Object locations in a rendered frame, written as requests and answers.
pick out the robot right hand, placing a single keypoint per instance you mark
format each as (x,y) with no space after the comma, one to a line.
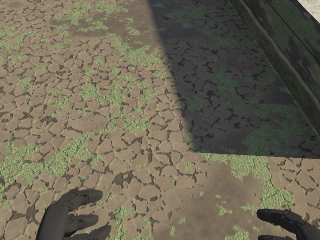
(289,221)

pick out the robot left hand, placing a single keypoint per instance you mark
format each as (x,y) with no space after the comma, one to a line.
(58,224)

